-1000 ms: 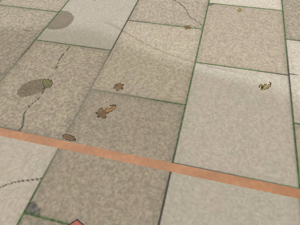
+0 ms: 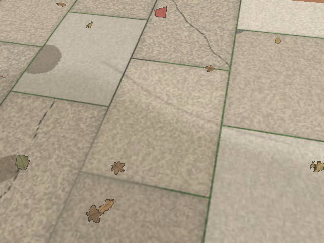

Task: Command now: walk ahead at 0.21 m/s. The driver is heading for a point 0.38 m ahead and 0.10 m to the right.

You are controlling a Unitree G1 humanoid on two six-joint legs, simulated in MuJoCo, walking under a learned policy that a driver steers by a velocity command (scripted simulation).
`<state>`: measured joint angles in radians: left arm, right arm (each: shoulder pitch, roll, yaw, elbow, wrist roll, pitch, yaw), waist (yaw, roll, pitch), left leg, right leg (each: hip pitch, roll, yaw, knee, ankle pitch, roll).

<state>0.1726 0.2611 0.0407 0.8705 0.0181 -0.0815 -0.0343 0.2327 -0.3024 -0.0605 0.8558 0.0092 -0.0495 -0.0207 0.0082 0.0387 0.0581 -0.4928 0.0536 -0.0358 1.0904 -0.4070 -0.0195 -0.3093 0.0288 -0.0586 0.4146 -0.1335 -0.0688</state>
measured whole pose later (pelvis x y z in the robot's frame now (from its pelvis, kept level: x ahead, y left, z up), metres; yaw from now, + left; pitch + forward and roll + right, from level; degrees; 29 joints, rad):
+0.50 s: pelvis +0.09 +0.01 -0.01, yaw -6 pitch +1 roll +1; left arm 0.15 0.30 0.06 0.90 -0.01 0.04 0.01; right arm 0.10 -0.27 -0.08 0.86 -0.01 0.00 -0.07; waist 0.01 -0.01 0.05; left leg -0.33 0.07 0.08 0.55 -0.23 -0.02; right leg -0.36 0.02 -0.03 0.83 -0.52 -0.01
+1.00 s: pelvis +0.09 -0.04 +0.01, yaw -20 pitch +1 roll +2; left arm 0.18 0.28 0.06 0.80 0.00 0.01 0.04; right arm 0.06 -0.31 -0.10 0.88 0.01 0.00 -0.06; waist 0.02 0.02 0.04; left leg -0.46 0.02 -0.09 0.83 -0.30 -0.09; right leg -0.23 0.10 0.12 0.40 -0.18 -0.09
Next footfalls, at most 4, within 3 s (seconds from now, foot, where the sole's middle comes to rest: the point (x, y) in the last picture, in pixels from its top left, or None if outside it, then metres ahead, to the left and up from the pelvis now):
0.24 left None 0.18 0.15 -0.78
1.16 left None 0.20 0.09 -0.78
2.78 left None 0.34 0.02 -0.78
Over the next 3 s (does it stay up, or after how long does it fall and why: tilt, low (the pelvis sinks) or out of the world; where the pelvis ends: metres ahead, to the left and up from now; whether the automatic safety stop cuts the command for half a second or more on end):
stays up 0.24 -0.06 -0.01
